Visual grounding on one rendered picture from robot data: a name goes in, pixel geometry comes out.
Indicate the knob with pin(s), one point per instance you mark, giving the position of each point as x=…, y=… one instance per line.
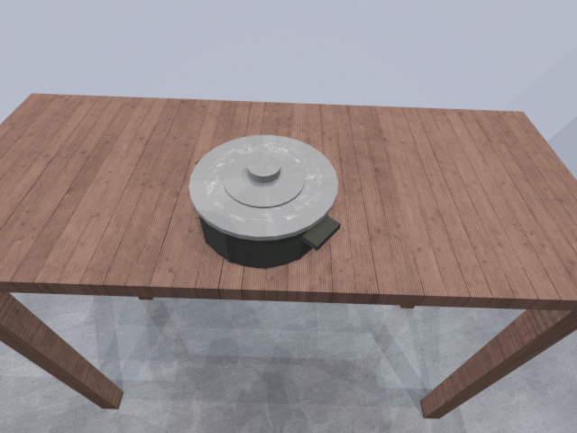
x=263, y=168

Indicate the lid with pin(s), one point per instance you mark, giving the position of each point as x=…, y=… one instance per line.
x=224, y=195

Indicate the table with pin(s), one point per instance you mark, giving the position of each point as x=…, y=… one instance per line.
x=438, y=207

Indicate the pot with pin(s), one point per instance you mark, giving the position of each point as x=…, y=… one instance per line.
x=272, y=253

